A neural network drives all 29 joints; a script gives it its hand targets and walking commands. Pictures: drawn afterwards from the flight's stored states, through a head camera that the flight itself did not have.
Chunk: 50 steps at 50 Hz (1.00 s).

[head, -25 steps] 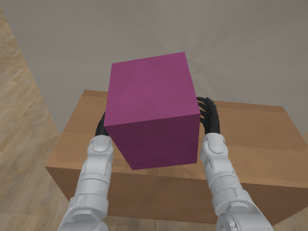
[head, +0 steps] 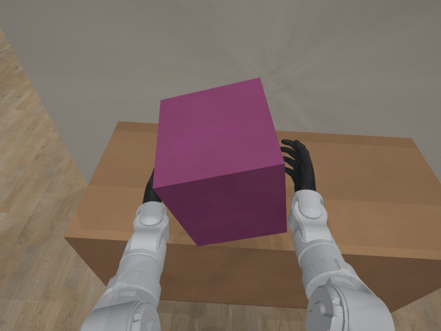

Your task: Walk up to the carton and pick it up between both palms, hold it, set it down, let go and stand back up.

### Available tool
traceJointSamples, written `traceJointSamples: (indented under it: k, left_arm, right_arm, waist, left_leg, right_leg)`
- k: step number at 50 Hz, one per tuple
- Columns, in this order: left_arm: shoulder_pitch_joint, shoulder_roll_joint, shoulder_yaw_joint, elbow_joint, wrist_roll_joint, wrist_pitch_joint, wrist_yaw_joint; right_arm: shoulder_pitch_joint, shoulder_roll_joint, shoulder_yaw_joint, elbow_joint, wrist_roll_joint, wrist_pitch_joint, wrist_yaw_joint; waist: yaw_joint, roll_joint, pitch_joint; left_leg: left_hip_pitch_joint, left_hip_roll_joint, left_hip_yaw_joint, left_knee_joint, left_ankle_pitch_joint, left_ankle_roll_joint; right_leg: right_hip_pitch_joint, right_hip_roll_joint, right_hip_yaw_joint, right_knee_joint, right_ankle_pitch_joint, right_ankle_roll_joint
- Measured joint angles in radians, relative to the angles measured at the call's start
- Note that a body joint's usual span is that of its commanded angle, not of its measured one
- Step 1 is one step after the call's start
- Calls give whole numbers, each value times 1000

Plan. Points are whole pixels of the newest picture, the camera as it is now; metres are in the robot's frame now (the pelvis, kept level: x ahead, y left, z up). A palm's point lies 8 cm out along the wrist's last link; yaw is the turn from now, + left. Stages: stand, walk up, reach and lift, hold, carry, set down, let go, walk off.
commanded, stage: set down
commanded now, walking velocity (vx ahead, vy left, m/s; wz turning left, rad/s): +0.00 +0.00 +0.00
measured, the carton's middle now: (226, 168) +0.43 -0.01 +0.05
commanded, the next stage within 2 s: none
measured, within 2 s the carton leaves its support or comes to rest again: rests again in 1.64 s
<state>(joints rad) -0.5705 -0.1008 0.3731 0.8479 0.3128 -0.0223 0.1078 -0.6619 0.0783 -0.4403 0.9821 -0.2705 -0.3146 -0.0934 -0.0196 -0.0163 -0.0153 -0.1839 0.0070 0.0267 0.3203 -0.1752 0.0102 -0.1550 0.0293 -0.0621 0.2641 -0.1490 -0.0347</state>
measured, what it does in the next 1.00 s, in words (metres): stands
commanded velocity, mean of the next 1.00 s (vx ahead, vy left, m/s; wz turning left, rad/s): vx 0.00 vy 0.00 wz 0.00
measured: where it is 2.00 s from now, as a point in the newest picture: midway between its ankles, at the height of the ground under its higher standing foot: outside the picture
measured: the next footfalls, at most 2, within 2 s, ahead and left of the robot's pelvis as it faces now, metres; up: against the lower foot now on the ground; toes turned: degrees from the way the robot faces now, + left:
none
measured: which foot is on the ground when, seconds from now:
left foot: down 0.00-1.00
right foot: down 0.00-1.00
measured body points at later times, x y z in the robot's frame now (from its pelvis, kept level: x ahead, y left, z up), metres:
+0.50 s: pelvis +0.01 +0.00 +0.00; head +0.07 +0.01 +0.44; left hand +0.39 +0.14 -0.01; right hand +0.41 -0.15 +0.04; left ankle -0.01 +0.11 -0.75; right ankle -0.01 -0.10 -0.75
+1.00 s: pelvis +0.01 +0.00 -0.01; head +0.12 +0.00 +0.42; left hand +0.41 +0.13 -0.05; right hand +0.42 -0.16 +0.00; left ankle -0.01 +0.11 -0.75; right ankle -0.01 -0.09 -0.75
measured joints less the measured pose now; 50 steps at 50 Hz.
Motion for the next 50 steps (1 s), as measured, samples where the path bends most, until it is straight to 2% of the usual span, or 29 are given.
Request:
traceJointSamples:
  k: [19, 50]
  left_arm:
    - [-26, 17, 37, 142, -12, -162, 12]
    - [-124, 45, 64, 323, -20, -324, 57]
  right_arm:
    - [-23, 20, -98, 55, -102, -79, 4]
    - [-91, 2, -207, 134, -202, -162, 1]
  waist:
    - [1, 16, -43]
    - [-7, 33, -120]
  left_leg:
    - [-131, 3, 5, 33, -10, 0]
    - [-412, 14, 7, 119, -23, -1]
  right_leg:
    - [-131, -1, -4, 34, -11, -1]
    - [-404, 1, -18, 107, -20, -5]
